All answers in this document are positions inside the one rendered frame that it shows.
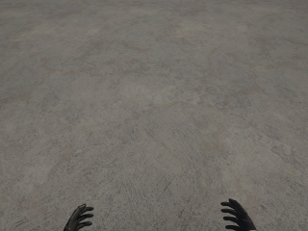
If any left robot hand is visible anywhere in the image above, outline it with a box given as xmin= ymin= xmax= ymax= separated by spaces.
xmin=64 ymin=203 xmax=94 ymax=231

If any right robot hand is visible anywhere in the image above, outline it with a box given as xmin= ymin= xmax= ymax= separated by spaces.
xmin=220 ymin=198 xmax=257 ymax=231

